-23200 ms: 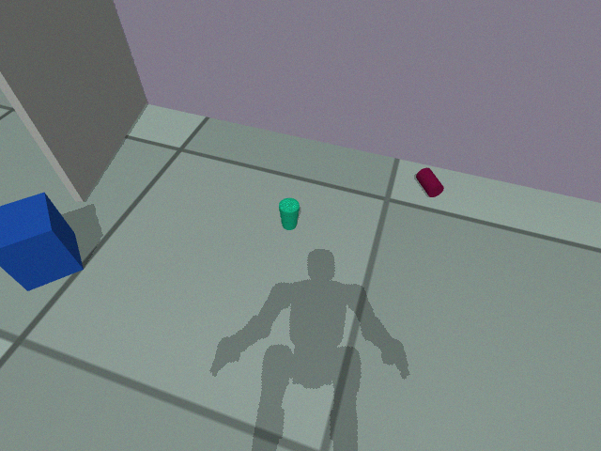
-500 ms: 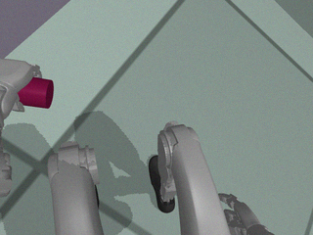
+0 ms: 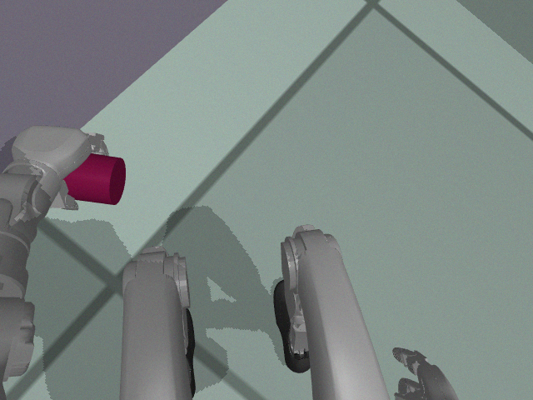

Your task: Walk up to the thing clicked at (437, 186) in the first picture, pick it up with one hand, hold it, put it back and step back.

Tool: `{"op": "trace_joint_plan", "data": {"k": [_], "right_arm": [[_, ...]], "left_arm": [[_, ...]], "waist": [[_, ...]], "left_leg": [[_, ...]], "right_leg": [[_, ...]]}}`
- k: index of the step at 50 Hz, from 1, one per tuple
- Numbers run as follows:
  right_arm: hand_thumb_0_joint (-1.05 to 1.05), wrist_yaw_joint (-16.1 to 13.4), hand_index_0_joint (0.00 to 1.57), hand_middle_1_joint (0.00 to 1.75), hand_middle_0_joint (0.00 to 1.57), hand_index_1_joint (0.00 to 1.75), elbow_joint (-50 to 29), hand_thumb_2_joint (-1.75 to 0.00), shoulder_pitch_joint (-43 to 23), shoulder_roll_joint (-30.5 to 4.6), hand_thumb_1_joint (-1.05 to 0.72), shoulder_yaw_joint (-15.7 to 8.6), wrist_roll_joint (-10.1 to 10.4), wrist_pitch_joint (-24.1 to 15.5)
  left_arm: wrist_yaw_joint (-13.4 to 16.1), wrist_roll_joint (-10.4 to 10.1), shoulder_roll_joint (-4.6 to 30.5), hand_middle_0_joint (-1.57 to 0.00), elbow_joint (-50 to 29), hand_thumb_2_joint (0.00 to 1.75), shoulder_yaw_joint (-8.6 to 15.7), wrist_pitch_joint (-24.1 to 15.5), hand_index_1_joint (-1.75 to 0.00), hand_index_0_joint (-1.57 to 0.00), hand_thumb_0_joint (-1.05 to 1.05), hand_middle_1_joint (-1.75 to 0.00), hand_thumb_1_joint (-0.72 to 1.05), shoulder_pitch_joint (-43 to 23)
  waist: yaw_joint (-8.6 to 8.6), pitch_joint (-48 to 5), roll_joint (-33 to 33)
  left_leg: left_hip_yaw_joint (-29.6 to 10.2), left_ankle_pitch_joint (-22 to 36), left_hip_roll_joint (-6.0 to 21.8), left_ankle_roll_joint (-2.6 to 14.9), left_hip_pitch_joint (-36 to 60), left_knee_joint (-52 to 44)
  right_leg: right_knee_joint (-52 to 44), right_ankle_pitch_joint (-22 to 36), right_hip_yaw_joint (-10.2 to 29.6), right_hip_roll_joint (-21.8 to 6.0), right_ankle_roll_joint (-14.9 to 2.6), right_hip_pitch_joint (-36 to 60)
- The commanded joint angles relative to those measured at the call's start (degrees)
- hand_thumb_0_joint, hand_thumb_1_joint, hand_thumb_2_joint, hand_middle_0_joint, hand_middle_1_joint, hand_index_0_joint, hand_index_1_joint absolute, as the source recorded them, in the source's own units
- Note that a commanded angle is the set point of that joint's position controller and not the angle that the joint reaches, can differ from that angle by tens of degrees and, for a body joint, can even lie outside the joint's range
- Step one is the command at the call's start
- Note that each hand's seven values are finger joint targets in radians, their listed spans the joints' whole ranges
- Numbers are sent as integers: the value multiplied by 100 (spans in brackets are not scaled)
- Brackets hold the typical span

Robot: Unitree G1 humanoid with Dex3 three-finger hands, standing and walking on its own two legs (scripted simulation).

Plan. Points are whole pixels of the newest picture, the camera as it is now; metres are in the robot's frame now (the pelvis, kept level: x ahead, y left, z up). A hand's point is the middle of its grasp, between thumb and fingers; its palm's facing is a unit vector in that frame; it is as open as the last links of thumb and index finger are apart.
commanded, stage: lift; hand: left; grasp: from above
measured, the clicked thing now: (77, 175) +0.45 +0.25 -0.16
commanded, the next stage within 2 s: hold in 1.26 s
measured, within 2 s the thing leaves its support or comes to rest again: neither
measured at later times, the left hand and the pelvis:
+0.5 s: hand out of the picture +0.37 +0.25 +0.08, palm faces -0.48 -0.01 -0.88, open 10.3 cm; pelvis +0.01 +0.00 +0.16, yaw +3 degrees
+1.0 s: hand out of the picture +0.34 +0.23 +0.21, palm faces -0.48 -0.01 -0.88, open 10.2 cm; pelvis +0.04 -0.01 +0.28, yaw +3 degrees
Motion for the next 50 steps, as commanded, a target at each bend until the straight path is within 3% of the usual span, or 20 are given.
{"op": "trace_joint_plan", "data": {"k": [1,4,7,9,11,13,18,22,23,24,26,28,29,31,33,35,38,43,45,50], "right_arm": [[0,-160,20,30,20,30,-334,-91,966,-1297,-91,-554,74,-48],[0,-194,20,30,20,30,-390,-91,879,-1288,-91,-613,131,-14],[0,-227,20,30,20,30,-454,-90,777,-1223,-91,-647,172,19],[0,-284,20,30,20,30,-497,-90,694,-1204,-90,-674,211,49],[0,-324,20,30,20,30,-507,-90,634,-1163,-90,-678,241,66],[0,-386,20,30,20,30,-491,-90,554,-1135,-89,-676,287,78],[0,-547,20,30,20,30,-466,-90,389,-973,-89,-610,350,101],[0,-673,20,30,20,30,-463,-90,240,-878,-90,-528,407,65],[0,-706,20,30,20,30,-481,-90,221,-874,-90,-508,431,54],[0,-727,20,30,20,30,-451,-90,226,-836,-90,-479,425,43],[0,-774,20,30,20,30,-438,-90,193,-776,-90,-473,456,-3],[0,-812,20,30,20,30,-377,-90,185,-699,-90,-440,456,-63],[0,-832,20,30,20,30,-381,-90,157,-708,-91,-445,480,-94],[0,-846,20,30,20,30,-349,-91,146,-665,-91,-418,465,-138],[0,-852,20,30,20,30,-330,-90,139,-665,-91,-428,464,-182],[0,-847,20,30,20,30,-316,-91,151,-633,-91,-442,469,-216],[0,-844,20,30,20,30,-269,-91,154,-632,-91,-468,471,-249],[0,-824,20,30,20,30,-180,-90,201,-636,-91,-490,466,-296],[0,-811,20,30,20,30,-154,-90,212,-645,-91,-503,472,-303],[0,-774,20,30,20,30,-158,-90,163,-672,-91,-526,513,-290]], "left_arm": [[165,-367,1466,-100,-1825,93,562,-150,-65,-98,0,-63,60,-1721],[179,-401,1513,-97,-2213,92,630,-144,-67,-96,0,-66,59,-1382],[196,-465,1348,-98,-2507,93,578,-50,-65,-97,0,-63,59,-1210],[217,-472,1479,-98,-2788,94,666,43,-67,-97,0,-65,61,-1043],[210,-533,1200,-97,-2947,96,548,164,-68,-96,0,-66,60,-662],[199,-582,1180,-95,-3099,96,522,282,-68,-94,0,-66,58,-604],[5,-710,1119,-98,-3346,99,462,435,-69,-95,0,-66,58,-118],[-129,-832,825,-99,-3299,100,312,462,-68,-96,0,-65,60,322],[-131,-838,916,-99,-3322,97,379,456,-67,-96,0,-64,59,305],[-142,-799,738,-98,-3133,97,278,470,-69,-96,0,-66,59,528],[-156,-838,730,-98,-3268,98,271,420,-69,-95,0,-66,59,543],[-194,-874,469,-97,-3024,94,66,381,-68,-95,0,-66,59,755],[-183,-893,597,-97,-3045,96,195,343,-67,-94,0,-64,57,732],[-155,-865,402,-97,-2785,91,73,289,-66,-95,0,-63,57,844],[-68,-796,501,-97,-2755,91,196,229,-67,-96,0,-65,59,768],[7,-754,377,-97,-2734,89,80,171,-65,-95,0,-63,58,729],[137,-655,461,-96,-2637,88,179,125,-65,-94,0,-63,57,702],[339,-480,345,-98,-2648,91,67,132,-69,-97,0,-67,62,623],[413,-458,280,-99,-2645,89,-7,188,-69,-99,0,-68,64,448],[501,-454,250,-101,-2453,94,-8,422,-70,-100,0,-68,65,617]], "waist": [[15,-4266,1202],[145,-4462,1274],[153,-4269,1293],[259,-4408,1362],[256,-4355,1244],[267,-4250,1209],[332,-3793,856],[399,-3253,704],[434,-3224,650],[408,-2962,598],[465,-2960,475],[409,-2545,343],[473,-2523,333],[469,-2181,338],[533,-2225,354],[538,-2150,342],[622,-2088,293],[678,-2159,331],[643,-2044,293],[746,-1836,165]], "left_leg": [[295,986,-32,94,3542,-1927],[217,1145,12,77,4076,-2271],[173,1027,51,69,4402,-2648],[144,980,80,59,4758,-2923],[85,1078,85,55,5051,-3178],[77,1179,104,46,5350,-3405],[269,1060,104,101,5554,-3965],[141,862,170,64,5977,-4674],[125,753,173,61,6132,-4866],[154,789,177,61,6180,-4984],[238,976,164,70,6418,-5154],[260,1018,175,66,6425,-5352],[246,953,179,70,6519,-5509],[253,842,192,62,6629,-5760],[213,853,202,53,6885,-6011],[286,896,178,61,7068,-6181],[399,1007,134,68,7360,-6417],[474,1495,105,55,8005,-6770],[471,1526,110,50,8167,-6964],[559,1823,80,36,8628,-7396]], "right_leg": [[-1529,1059,-314,119,-529,2262],[-1685,1167,-303,116,-510,2469],[-1976,1095,-291,114,-488,2653],[-2140,1063,-277,132,-474,2878],[-2363,1118,-288,129,-448,3099],[-2594,1170,-285,137,-439,3318],[-3405,1103,-187,173,-401,4279],[-3885,1012,-196,206,-395,4789],[-4055,942,-181,217,-397,4992],[-4208,945,-165,223,-395,5067],[-4540,1048,-129,253,-407,5470],[-4808,1062,-93,254,-402,5661],[-4937,1010,-75,261,-402,5827],[-5187,913,-51,260,-405,5927],[-5416,908,-32,286,-410,6164],[-5700,903,20,289,-415,6434],[-6082,906,90,294,-417,6833],[-6455,1363,79,306,-414,7336],[-6629,1433,76,313,-401,7446],[-7087,1733,91,287,-362,8031]]}}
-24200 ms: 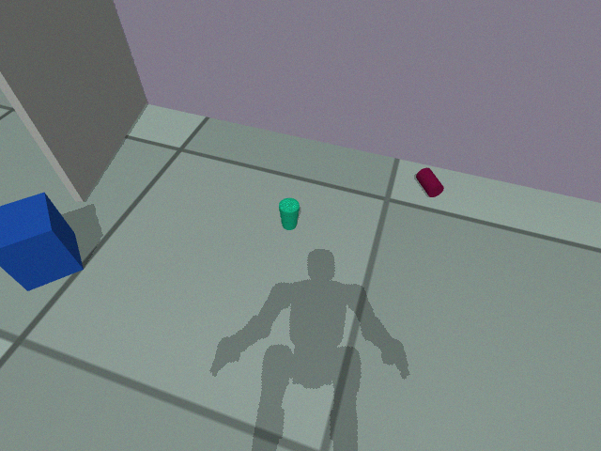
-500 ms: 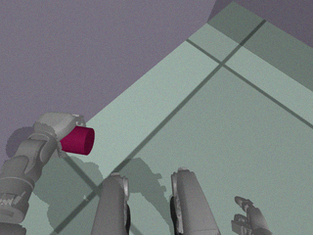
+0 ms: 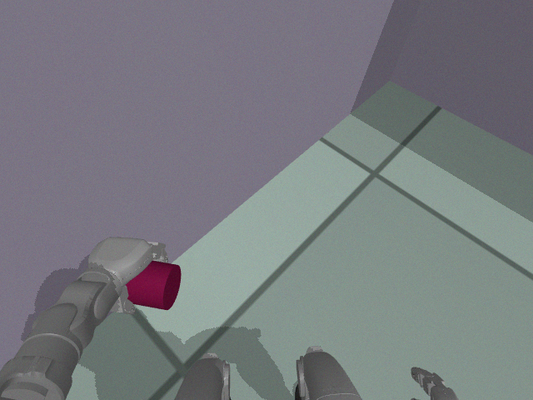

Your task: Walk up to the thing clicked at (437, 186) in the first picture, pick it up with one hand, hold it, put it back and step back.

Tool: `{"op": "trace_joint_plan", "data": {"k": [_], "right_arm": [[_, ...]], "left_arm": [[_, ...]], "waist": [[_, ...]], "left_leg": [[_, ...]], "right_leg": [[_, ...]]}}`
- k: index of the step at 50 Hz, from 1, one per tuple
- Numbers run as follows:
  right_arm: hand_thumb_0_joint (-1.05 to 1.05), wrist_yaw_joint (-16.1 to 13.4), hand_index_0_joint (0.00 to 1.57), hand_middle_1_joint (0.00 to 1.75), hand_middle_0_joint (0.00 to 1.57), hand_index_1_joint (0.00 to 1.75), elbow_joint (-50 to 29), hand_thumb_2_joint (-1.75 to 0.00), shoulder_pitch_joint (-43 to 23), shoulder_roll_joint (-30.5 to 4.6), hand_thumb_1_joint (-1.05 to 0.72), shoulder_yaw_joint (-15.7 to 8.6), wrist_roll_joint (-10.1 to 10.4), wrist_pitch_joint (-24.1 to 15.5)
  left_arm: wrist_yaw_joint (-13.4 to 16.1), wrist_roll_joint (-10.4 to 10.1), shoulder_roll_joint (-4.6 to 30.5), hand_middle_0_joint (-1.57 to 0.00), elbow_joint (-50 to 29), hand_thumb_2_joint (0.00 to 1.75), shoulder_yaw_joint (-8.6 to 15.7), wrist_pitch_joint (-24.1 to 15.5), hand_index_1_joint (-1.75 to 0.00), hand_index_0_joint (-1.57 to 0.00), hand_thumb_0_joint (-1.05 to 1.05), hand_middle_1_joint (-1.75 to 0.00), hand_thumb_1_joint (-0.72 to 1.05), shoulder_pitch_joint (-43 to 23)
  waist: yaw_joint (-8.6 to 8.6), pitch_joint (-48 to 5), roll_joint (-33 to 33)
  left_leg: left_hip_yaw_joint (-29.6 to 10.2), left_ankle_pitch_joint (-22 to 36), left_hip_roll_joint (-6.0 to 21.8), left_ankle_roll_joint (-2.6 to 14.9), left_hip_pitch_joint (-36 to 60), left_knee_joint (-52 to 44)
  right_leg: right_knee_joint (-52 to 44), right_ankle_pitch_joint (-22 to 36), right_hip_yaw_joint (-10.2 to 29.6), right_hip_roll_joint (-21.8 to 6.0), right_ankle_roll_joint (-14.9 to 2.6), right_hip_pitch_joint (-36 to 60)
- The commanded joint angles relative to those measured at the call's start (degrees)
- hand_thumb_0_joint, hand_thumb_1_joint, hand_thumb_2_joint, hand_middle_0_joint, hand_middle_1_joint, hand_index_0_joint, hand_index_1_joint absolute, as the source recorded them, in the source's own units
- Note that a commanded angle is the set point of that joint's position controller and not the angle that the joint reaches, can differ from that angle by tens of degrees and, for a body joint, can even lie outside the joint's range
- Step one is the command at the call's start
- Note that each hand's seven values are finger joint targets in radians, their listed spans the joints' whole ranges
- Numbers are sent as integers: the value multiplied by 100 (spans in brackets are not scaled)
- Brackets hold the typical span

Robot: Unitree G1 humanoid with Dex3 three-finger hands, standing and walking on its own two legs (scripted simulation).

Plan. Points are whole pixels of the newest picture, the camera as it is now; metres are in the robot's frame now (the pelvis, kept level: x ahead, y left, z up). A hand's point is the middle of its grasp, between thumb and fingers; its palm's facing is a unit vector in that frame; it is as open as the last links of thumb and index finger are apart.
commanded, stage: lift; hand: left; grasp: from above
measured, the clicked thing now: (138, 281) +0.32 +0.21 -0.09
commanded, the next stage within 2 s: hold in 0.26 s
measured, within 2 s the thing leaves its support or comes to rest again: neither
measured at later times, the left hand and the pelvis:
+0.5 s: hand (116, 260) +0.33 +0.22 -0.01, palm faces -0.50 +0.02 -0.86, open 10.2 cm; pelvis +0.03 +0.01 +0.05, yaw +0 degrees
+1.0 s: hand (115, 252) +0.33 +0.22 +0.01, palm faces -0.50 +0.02 -0.87, open 10.2 cm; pelvis +0.04 +0.00 +0.06, yaw +0 degrees
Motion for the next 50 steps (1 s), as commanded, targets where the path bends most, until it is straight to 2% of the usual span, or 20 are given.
{"op": "trace_joint_plan", "data": {"k": [1,2,4,7,10,12,19,23,25,26,27,30,32,33,35,41,47,48,49,50], "right_arm": [[0,-20,20,30,20,30,-595,-90,29,-865,-91,-274,28,-194],[0,-21,20,30,20,30,-592,-90,21,-872,-91,-273,44,-190],[0,-33,20,30,20,30,-606,-90,8,-865,-91,-278,53,-186],[0,-46,20,30,20,30,-719,-90,-76,-847,-91,-269,67,-184],[0,-86,20,30,20,30,-745,-90,-117,-838,-91,-266,56,-186],[0,-100,20,30,20,30,-772,-90,-99,-835,-91,-256,61,-191],[0,-139,20,30,20,30,-758,-90,-111,-816,-90,-254,56,-176],[0,-140,20,30,20,30,-697,-90,-140,-816,-90,-258,25,-148],[0,-134,20,30,20,30,-737,-90,-160,-823,-90,-266,39,-129],[0,-131,20,30,20,30,-724,-90,-149,-815,-90,-259,51,-114],[0,-130,20,30,20,30,-721,-90,-146,-840,-90,-283,52,-104],[0,-129,20,30,20,30,-732,-90,-157,-816,-90,-272,57,-68],[0,-131,20,30,20,30,-771,-90,-198,-833,-90,-281,49,-40],[0,-129,20,30,20,30,-778,-90,-200,-815,-90,-279,47,-23],[0,-132,20,30,20,30,-785,-90,-212,-821,-90,-272,44,-1],[0,-159,20,30,20,30,-843,-90,-285,-821,-89,-269,65,40],[0,-180,20,30,20,30,-930,-90,-372,-815,-90,-231,66,76],[0,-180,20,30,20,30,-919,-90,-344,-834,-89,-244,69,80],[0,-179,20,30,20,30,-922,-90,-400,-827,-89,-237,74,82],[0,-182,20,30,20,30,-925,-90,-386,-839,-89,-253,75,82]], "left_arm": [[371,-90,1319,-101,-1081,92,648,207,-70,-100,0,-69,65,-1944],[335,-83,1298,-101,-1152,93,568,231,-69,-100,0,-68,65,-1963],[251,-131,1331,-100,-1063,90,596,276,-68,-100,0,-67,65,-1830],[52,-245,1233,-100,-1227,89,497,253,-67,-100,0,-66,64,-1772],[-110,-337,1314,-100,-1374,88,555,184,-66,-100,0,-66,65,-1754],[-184,-355,1199,-99,-1409,86,467,151,-66,-99,0,-66,64,-1664],[-162,-382,1295,-100,-1550,89,627,56,-66,-100,0,-66,66,-1842],[-143,-211,1340,-101,-1607,85,627,48,-63,-102,0,-64,68,-1801],[-151,-257,1291,-104,-1617,89,635,66,-64,-105,0,-64,71,-1772],[-175,-244,1225,-103,-1594,89,552,91,-64,-104,0,-65,70,-1765],[-183,-295,1283,-103,-1622,90,639,94,-65,-103,0,-65,70,-1763],[-274,-286,1239,-103,-1641,91,572,131,-64,-103,0,-63,68,-1637],[-324,-304,1303,-103,-1623,89,663,141,-63,-104,0,-63,69,-1491],[-357,-307,1206,-103,-1705,89,561,153,-63,-103,0,-63,69,-1506],[-410,-329,1196,-103,-1735,91,544,158,-64,-103,0,-63,68,-1547],[-509,-373,1326,-103,-1926,90,670,95,-62,-103,0,-62,69,-1556],[-524,-377,1271,-102,-2034,92,620,71,-65,-102,0,-65,68,-1617],[-507,-401,1322,-103,-1956,93,726,88,-64,-102,0,-63,67,-1524],[-523,-389,1275,-103,-1938,92,651,97,-64,-102,0,-63,68,-1498],[-517,-427,1310,-104,-2016,93,709,82,-64,-103,0,-63,69,-1568]], "waist": [[6,-1763,142],[13,-1710,204],[49,-1551,133],[80,-1510,164],[102,-1500,272],[91,-1521,284],[97,-1513,170],[143,-1551,242],[159,-1548,181],[132,-1589,136],[144,-1572,146],[186,-1540,94],[209,-1509,8],[180,-1558,59],[175,-1517,114],[217,-1439,204],[189,-1357,100],[230,-1348,90],[212,-1284,67],[204,-1312,79]], "left_leg": [[103,728,-224,98,1617,-1539],[129,797,-227,94,1726,-1609],[109,813,-221,94,1806,-1785],[99,803,-216,89,2051,-2039],[77,977,-173,56,2334,-2217],[34,1146,-137,31,2531,-2325],[127,1673,-195,36,2778,-2400],[123,1899,-198,15,2973,-2491],[122,2009,-198,16,3049,-2548],[135,2139,-205,25,3097,-2539],[124,2207,-194,20,3123,-2559],[137,2381,-209,23,3177,-2613],[167,2422,-230,43,3175,-2633],[172,2516,-222,38,3264,-2645],[151,2586,-204,24,3335,-2685],[187,2548,-221,34,3353,-2774],[203,2424,-244,67,3357,-2831],[206,2378,-244,65,3373,-2873],[211,2351,-242,69,3388,-2894],[207,2301,-242,68,3397,-2909]], "right_leg": [[-1414,598,-89,211,-225,1261],[-1484,667,-81,209,-232,1304],[-1648,659,-81,223,-223,1475],[-1815,648,-85,218,-247,1653],[-1923,747,-128,250,-253,1782],[-1952,866,-149,254,-279,1804],[-2174,1314,-81,233,-267,2134],[-2247,1475,-81,232,-282,2240],[-2292,1564,-82,232,-276,2367],[-2290,1702,-71,227,-272,2454],[-2314,1718,-84,240,-263,2504],[-2372,1873,-86,239,-268,2634],[-2435,1953,-69,218,-257,2765],[-2430,2030,-62,222,-264,2745],[-2439,2034,-85,230,-273,2719],[-2513,2006,-77,235,-267,2864],[-2597,1973,-41,212,-248,2886],[-2618,1917,-48,211,-252,2928],[-2637,1884,-54,212,-245,2922],[-2646,1838,-48,215,-242,2926]]}}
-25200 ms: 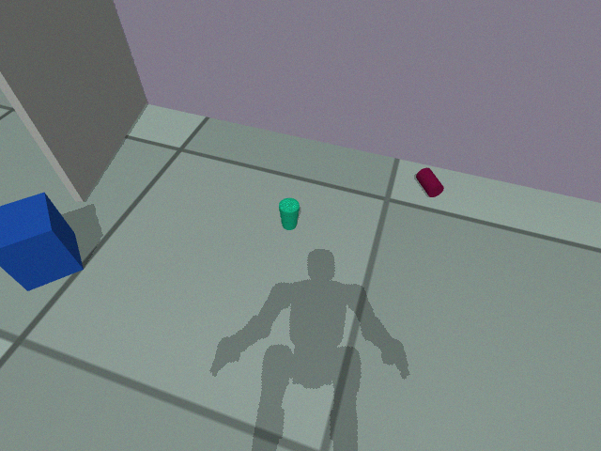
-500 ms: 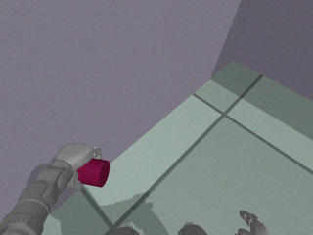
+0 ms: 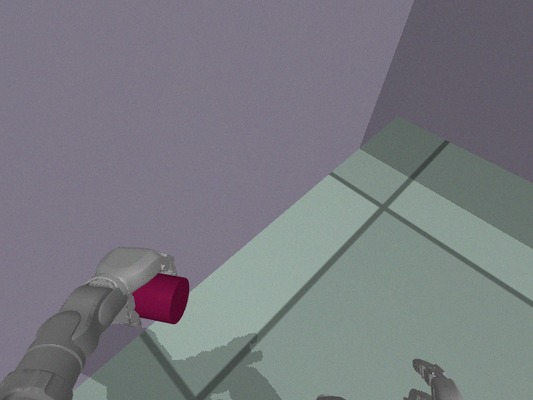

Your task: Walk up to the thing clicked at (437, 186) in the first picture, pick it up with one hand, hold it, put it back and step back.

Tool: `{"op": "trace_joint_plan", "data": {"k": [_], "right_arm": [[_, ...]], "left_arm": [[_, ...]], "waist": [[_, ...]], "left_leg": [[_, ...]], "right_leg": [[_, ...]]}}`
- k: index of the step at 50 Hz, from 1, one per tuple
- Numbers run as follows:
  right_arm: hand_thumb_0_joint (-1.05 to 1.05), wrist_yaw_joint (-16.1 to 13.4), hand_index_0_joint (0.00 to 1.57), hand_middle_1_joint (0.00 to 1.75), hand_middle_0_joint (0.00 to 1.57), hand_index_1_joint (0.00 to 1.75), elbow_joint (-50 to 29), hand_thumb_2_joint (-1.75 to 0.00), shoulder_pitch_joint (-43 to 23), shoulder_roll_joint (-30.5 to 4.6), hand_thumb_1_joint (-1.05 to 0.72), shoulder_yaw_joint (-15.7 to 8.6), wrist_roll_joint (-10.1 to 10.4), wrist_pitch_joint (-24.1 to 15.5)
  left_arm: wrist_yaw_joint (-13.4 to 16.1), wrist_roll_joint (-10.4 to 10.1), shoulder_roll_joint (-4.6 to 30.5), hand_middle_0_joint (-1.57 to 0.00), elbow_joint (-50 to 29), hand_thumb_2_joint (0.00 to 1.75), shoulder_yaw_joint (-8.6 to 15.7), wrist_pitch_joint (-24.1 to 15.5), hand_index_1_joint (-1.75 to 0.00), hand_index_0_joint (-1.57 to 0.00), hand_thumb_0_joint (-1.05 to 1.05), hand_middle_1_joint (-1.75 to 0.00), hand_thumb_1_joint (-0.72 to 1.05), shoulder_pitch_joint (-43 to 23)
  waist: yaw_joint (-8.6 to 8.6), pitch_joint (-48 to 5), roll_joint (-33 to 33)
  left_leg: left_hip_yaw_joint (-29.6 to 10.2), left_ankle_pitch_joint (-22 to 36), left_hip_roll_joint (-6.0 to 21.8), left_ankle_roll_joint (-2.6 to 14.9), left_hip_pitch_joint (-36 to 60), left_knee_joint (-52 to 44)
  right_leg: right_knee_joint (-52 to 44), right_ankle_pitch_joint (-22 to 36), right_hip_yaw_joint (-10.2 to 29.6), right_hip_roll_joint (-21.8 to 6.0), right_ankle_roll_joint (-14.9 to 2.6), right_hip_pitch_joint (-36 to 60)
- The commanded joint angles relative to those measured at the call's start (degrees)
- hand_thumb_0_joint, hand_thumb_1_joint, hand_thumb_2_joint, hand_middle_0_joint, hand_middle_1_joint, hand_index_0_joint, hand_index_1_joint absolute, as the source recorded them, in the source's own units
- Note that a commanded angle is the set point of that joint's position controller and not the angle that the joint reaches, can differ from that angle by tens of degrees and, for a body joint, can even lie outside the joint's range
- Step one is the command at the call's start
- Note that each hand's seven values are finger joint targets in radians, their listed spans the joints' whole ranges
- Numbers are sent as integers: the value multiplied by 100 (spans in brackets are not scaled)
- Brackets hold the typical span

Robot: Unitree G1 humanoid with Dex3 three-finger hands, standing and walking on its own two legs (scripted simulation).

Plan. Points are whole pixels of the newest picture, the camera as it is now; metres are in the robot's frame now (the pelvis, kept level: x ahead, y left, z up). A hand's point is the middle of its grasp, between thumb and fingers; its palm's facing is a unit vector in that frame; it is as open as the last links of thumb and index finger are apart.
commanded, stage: hold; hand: left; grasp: from above
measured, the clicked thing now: (146, 294) +0.30 +0.21 -0.07
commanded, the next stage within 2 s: crouch in 1.26 s
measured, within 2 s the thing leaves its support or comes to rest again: neither
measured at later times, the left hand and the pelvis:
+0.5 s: hand (136, 306) +0.26 +0.21 -0.03, palm faces -0.49 +0.02 -0.87, open 10.2 cm; pelvis -0.02 -0.01 +0.00, yaw +0 degrees
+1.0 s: hand (131, 298) +0.27 +0.21 -0.01, palm faces -0.49 +0.01 -0.87, open 10.3 cm; pelvis -0.02 +0.00 +0.01, yaw +0 degrees
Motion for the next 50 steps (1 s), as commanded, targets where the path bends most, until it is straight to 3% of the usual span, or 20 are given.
{"op": "trace_joint_plan", "data": {"k": [1,3,5,8,16,24,30,37,42,43,46,47,50], "right_arm": [[0,-53,20,30,20,30,-746,-90,-287,-808,-89,-222,8,-206],[0,-61,20,30,20,30,-756,-90,-324,-802,-90,-209,12,-200],[0,-73,20,30,20,30,-778,-90,-370,-810,-90,-208,22,-197],[0,-91,20,30,20,30,-804,-90,-422,-790,-90,-181,21,-194],[0,-133,20,30,20,30,-885,-90,-628,-774,-90,-127,32,-261],[0,-188,20,30,20,30,-841,-90,-653,-766,-90,-109,43,-340],[0,-217,20,30,20,30,-792,-90,-687,-756,-90,-70,47,-397],[0,-265,20,30,20,30,-819,-90,-752,-729,-91,-48,61,-454],[0,-308,20,30,20,30,-811,-90,-792,-728,-90,-35,62,-479],[0,-313,20,30,20,30,-812,-90,-793,-719,-91,-29,54,-483],[0,-329,20,30,20,30,-788,-90,-775,-728,-91,-23,69,-486],[0,-332,20,30,20,30,-785,-90,-775,-710,-90,-14,60,-489],[0,-347,20,30,20,30,-751,-90,-781,-712,-91,-26,53,-484]], "left_arm": [[282,-129,1298,-103,-1308,93,756,-25,-65,-103,0,-65,69,-1936],[252,-110,1258,-103,-1306,92,706,-16,-64,-102,0,-64,67,-1842],[242,-133,1389,-102,-1344,93,838,-17,-66,-102,0,-66,68,-1808],[194,-158,1310,-102,-1442,94,727,-16,-69,-102,0,-68,67,-1876],[155,-228,1391,-99,-1504,88,816,-48,-69,-101,0,-71,68,-1889],[113,-296,1442,-100,-1806,92,838,-95,-73,-101,0,-74,68,-1932],[108,-316,1394,-100,-1708,92,777,-62,-75,-102,0,-77,70,-1995],[-22,-366,1350,-98,-1795,91,704,-29,-74,-100,0,-76,67,-1978],[-74,-411,1520,-100,-1787,96,829,-48,-75,-101,0,-76,67,-1982],[-97,-403,1351,-98,-1797,93,659,-52,-74,-100,0,-76,66,-2062],[-69,-383,1512,-98,-1675,92,860,-33,-72,-99,0,-73,64,-1940],[-87,-403,1387,-96,-1684,90,749,-42,-72,-98,0,-74,64,-2022],[-115,-391,1406,-98,-1682,90,721,-61,-71,-100,0,-73,65,-2059]], "waist": [[-18,-1617,98],[-28,-1551,18],[43,-1606,-4],[13,-1568,0],[40,-1246,-69],[56,-1500,-41],[37,-1228,83],[91,-1244,-29],[143,-1220,-23],[62,-1204,-24],[160,-1150,15],[99,-1142,-2],[107,-1182,82]], "left_leg": [[4,1620,-200,64,963,-651],[-2,1535,-194,74,959,-680],[28,1539,-221,92,978,-706],[48,1448,-230,107,1007,-733],[65,649,-270,116,855,-909],[50,934,-246,107,1133,-953],[53,671,-229,88,1086,-1096],[83,812,-246,94,1231,-1172],[60,975,-237,90,1323,-1278],[41,923,-212,86,1345,-1300],[65,922,-236,83,1336,-1369],[62,932,-220,80,1343,-1361],[34,1063,-207,71,1463,-1400]], "right_leg": [[-569,1229,-192,280,-229,595],[-603,1147,-185,283,-229,580],[-635,1174,-166,262,-219,680],[-693,1117,-138,253,-206,651],[-930,322,-116,248,-202,619],[-898,593,-118,253,-201,789],[-995,380,-123,269,-213,703],[-1111,469,-112,271,-203,887],[-1185,601,-128,278,-221,1042],[-1172,579,-135,289,-225,971],[-1235,557,-128,276,-230,1066],[-1228,572,-132,283,-224,1009],[-1241,702,-127,280,-229,1089]]}}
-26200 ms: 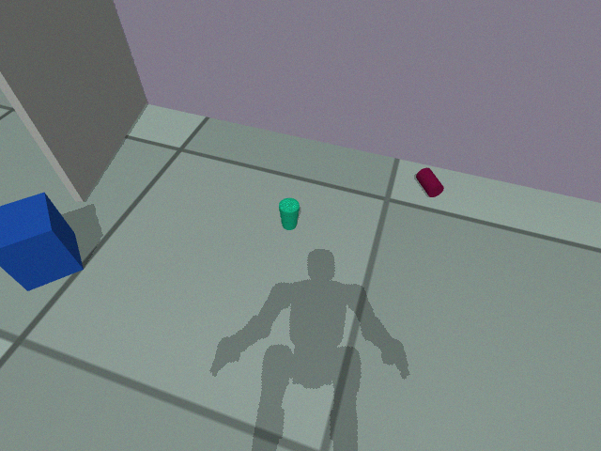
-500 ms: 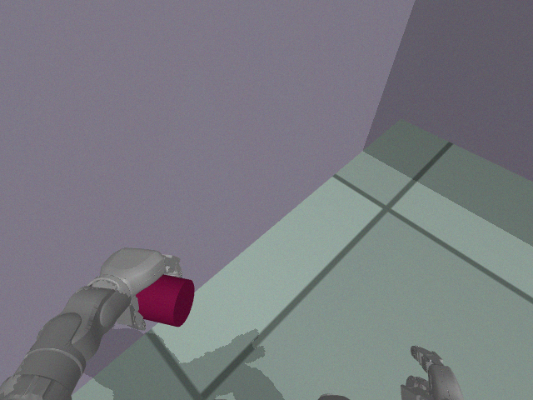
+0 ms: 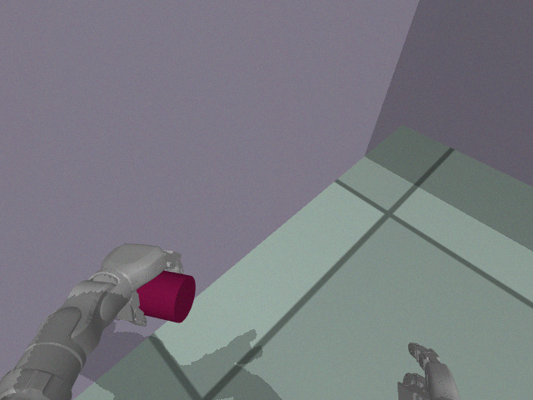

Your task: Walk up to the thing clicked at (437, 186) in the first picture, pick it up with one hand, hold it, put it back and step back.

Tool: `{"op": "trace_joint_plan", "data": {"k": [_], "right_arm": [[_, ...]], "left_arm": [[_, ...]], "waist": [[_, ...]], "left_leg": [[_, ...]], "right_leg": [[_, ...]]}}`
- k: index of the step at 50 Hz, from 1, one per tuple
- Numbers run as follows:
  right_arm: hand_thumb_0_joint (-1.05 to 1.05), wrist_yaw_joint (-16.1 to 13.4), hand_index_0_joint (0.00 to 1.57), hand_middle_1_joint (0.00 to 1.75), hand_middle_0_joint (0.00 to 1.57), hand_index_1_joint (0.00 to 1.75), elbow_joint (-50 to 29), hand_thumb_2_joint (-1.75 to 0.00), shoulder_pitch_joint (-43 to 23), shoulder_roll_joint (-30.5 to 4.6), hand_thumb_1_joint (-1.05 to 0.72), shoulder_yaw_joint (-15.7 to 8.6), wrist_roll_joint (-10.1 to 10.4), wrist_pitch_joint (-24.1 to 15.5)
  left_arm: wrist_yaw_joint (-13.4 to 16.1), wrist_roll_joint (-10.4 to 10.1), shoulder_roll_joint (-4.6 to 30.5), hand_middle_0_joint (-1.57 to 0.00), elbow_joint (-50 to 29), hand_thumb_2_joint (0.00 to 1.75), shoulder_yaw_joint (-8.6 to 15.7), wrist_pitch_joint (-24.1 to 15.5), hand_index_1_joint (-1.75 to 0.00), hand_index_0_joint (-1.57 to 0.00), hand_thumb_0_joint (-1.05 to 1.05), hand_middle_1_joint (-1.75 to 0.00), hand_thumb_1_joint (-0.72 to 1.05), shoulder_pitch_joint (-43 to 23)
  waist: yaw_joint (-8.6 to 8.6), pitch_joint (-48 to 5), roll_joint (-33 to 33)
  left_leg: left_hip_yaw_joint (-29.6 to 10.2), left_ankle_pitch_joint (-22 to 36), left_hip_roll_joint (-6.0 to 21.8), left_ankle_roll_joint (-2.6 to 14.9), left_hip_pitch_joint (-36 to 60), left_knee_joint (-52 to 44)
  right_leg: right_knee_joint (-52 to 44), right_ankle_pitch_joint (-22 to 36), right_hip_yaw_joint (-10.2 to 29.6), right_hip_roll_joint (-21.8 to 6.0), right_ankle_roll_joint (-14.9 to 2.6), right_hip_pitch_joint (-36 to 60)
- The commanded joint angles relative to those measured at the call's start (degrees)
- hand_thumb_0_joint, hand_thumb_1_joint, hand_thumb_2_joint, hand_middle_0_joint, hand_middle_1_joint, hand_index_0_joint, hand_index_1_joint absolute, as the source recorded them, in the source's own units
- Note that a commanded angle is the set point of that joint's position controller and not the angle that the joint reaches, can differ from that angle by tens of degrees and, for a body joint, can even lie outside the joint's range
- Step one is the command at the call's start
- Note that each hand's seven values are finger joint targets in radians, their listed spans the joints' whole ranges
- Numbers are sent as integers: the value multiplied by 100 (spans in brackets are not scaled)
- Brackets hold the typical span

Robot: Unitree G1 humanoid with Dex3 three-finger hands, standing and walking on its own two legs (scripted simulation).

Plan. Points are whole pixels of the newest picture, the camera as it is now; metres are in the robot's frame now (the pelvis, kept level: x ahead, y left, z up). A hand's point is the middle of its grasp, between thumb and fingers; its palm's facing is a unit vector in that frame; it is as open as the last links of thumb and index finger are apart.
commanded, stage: hold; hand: left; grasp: from above
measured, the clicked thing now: (151, 291) +0.29 +0.21 -0.05
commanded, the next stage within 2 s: crouch in 0.26 s
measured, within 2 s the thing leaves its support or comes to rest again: neither
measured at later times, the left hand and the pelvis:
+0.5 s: hand (143, 280) +0.30 +0.22 -0.03, palm faces -0.50 -0.01 -0.87, open 10.3 cm; pelvis +0.02 +0.00 +0.01, yaw +0 degrees
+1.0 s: hand (168, 309) +0.33 +0.23 -0.21, palm faces -0.44 +0.11 -0.89, open 10.4 cm; pelvis -0.02 +0.00 -0.10, yaw +1 degrees
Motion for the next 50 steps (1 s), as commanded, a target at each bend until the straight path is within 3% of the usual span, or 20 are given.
{"op": "trace_joint_plan", "data": {"k": [1,6,7,8,11,12,15,16,18,19,21,23,24,29,37,41,43,46,48,50], "right_arm": [[0,-75,20,30,20,30,-790,-90,-526,-751,-91,-215,-16,-257],[0,-96,20,30,20,30,-781,-90,-529,-741,-90,-205,-8,-242],[0,-101,20,30,20,30,-777,-90,-554,-736,-90,-215,-11,-238],[0,-101,20,30,20,30,-777,-90,-542,-725,-91,-206,-18,-237],[0,-122,20,30,20,30,-747,-90,-536,-739,-90,-222,-22,-210],[0,-121,20,30,20,30,-746,-90,-528,-732,-91,-224,-20,-209],[0,-135,20,30,20,30,-712,-90,-502,-726,-90,-238,-16,-168],[0,-132,20,30,20,30,-719,-90,-504,-730,-90,-239,-19,-162],[0,-136,20,30,20,30,-678,-91,-459,-752,-92,-248,-13,-138],[0,-135,20,30,20,30,-674,-90,-485,-725,-89,-245,-24,-128],[0,-125,20,30,20,30,-690,-90,-446,-719,-89,-243,-2,-105],[0,-113,20,30,20,30,-717,-90,-449,-732,-89,-270,8,-67],[0,-106,20,30,20,30,-744,-90,-453,-704,-89,-261,22,-45],[0,-21,20,30,20,30,-743,-90,-394,-699,-90,-301,-27,82],[0,306,20,30,20,30,-485,-90,161,-856,-90,-532,-227,249],[0,505,20,30,20,30,-417,-90,364,-942,-90,-621,-347,272],[0,547,20,30,20,30,-402,-90,410,-1030,-91,-690,-391,261],[0,552,20,30,20,30,-331,-90,528,-1037,-91,-708,-438,212],[0,517,20,30,20,30,-251,-90,598,-1082,-91,-734,-469,161],[0,500,20,30,20,30,-221,-90,680,-1070,-91,-726,-503,70]], "left_arm": [[288,-78,1343,-98,-1302,91,827,-46,-72,-100,0,-73,65,-2225],[294,-158,1314,-100,-1209,92,852,-86,-73,-102,0,-75,69,-2135],[299,-152,1436,-101,-1174,93,967,-97,-72,-102,0,-73,68,-2072],[292,-169,1356,-100,-1276,93,882,-110,-73,-102,0,-74,68,-2216],[312,-147,1460,-101,-1120,91,1001,-129,-70,-102,0,-71,67,-2075],[311,-113,1378,-100,-1253,93,876,-136,-71,-101,0,-71,66,-2200],[347,-91,1493,-101,-1151,94,1007,-147,-70,-102,0,-70,66,-2110],[336,-128,1404,-101,-1198,92,920,-163,-69,-102,0,-70,67,-2232],[346,-98,1438,-97,-1086,83,927,-150,-74,-101,0,-79,69,-2219],[349,-119,1402,-89,-1174,82,894,-169,-70,-93,0,-74,61,-2307],[363,-89,1288,-88,-960,95,871,-167,-79,-90,0,-81,56,-1971],[397,-103,1263,-88,-849,97,924,-208,-82,-91,0,-84,57,-1714],[426,-71,1137,-90,-803,98,819,-221,-82,-92,0,-83,58,-1661],[890,291,1077,-89,-401,99,916,-397,-81,-90,0,-81,55,-1671],[1884,1097,982,-81,340,96,771,-498,-81,-81,0,-82,43,-2787],[2489,1384,658,-77,1450,90,648,-347,-80,-79,0,-81,40,-2963],[2747,1588,911,-75,1460,84,804,-295,-77,-76,0,-78,36,-3161],[2939,1664,741,-77,1597,83,634,-191,-76,-79,0,-77,38,-3694],[3040,1744,1085,-82,2016,85,871,-104,-72,-82,0,-73,40,-3850],[3070,1735,1110,-81,2092,86,890,-87,-75,-82,0,-76,42,-4102]], "waist": [[-37,-1604,75],[-9,-1503,-48],[22,-1465,24],[-14,-1549,12],[3,-1527,-73],[-33,-1646,-75],[19,-1719,-105],[-14,-1690,-86],[-44,-1674,-40],[-33,-1669,-29],[-12,-1626,-149],[5,-1563,-153],[-7,-1513,-210],[-85,-1417,-310],[-379,-2399,-36],[-450,-2270,-116],[-365,-2794,94],[-549,-3193,317],[-537,-3270,138],[-596,-3537,82]], "left_leg": [[-17,722,-189,70,736,-684],[-25,660,-204,84,698,-727],[-15,661,-204,75,692,-744],[-7,729,-210,78,760,-732],[-5,881,-210,84,786,-712],[2,1001,-209,86,870,-715],[9,1222,-231,98,886,-673],[24,1206,-234,92,913,-672],[26,1268,-224,92,942,-686],[3,1252,-222,85,918,-679],[13,1292,-223,97,864,-677],[22,1347,-224,86,821,-668],[1,1420,-213,80,780,-638],[3,1244,-246,84,260,-229],[-72,1232,-162,54,-636,1245],[-154,559,-136,57,-1746,1962],[-159,416,-151,52,-2002,2331],[-231,217,-157,59,-2420,2812],[-235,-58,-176,139,-3082,3219],[-236,-305,-202,183,-3668,3622]], "right_leg": [[-613,387,-197,306,-233,411],[-720,334,-196,298,-215,447],[-735,319,-201,294,-223,471],[-733,393,-188,293,-220,469],[-747,527,-196,293,-208,526],[-716,658,-182,294,-219,574],[-723,887,-185,278,-203,670],[-730,892,-178,272,-199,653],[-726,955,-180,273,-207,631],[-732,933,-201,281,-200,604],[-728,968,-208,273,-201,648],[-696,995,-208,274,-215,633],[-653,1060,-229,283,-214,605],[-344,980,-230,225,-197,104],[970,945,-261,218,-236,-1368],[1717,249,-362,249,-286,-2504],[2087,70,-373,223,-303,-2845],[2606,-86,-411,232,-326,-3433],[2940,-278,-396,239,-332,-3793],[3326,-434,-371,225,-336,-4071]]}}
